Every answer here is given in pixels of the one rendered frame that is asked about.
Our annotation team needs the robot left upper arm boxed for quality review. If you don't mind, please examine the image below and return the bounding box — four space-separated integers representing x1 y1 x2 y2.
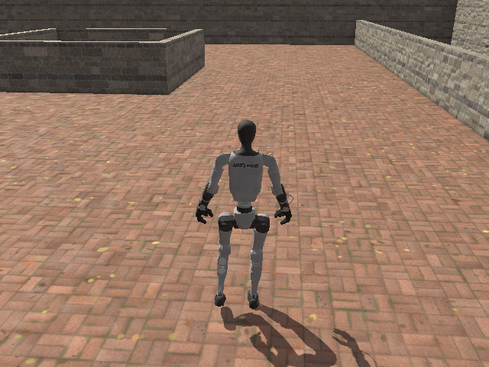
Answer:
206 153 231 194

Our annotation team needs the robot left forearm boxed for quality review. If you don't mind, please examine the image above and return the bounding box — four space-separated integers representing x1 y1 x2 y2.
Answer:
198 182 214 210

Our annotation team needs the robot right forearm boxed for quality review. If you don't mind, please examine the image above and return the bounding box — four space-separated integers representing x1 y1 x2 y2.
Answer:
276 184 290 212

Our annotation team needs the robot left hand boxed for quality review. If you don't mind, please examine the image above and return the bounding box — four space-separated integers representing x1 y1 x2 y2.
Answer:
196 207 213 224

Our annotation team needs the robot right upper arm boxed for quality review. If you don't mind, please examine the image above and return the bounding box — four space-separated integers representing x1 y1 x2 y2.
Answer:
262 154 283 196

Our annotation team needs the robot right foot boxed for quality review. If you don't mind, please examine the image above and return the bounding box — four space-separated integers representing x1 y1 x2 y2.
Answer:
248 290 258 309

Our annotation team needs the robot right hand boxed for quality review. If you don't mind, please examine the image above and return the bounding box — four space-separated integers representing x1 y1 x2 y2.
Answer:
274 209 292 225

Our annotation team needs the left robot thigh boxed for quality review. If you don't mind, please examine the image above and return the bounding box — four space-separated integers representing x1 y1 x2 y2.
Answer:
218 212 234 257

